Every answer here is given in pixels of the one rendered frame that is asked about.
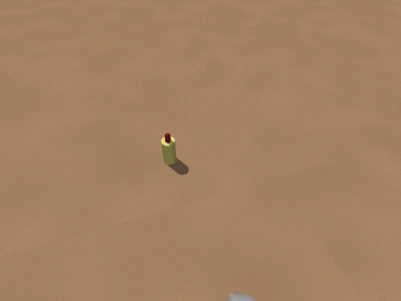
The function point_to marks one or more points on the bottle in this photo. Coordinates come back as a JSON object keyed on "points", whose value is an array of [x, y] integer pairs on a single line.
{"points": [[168, 149]]}

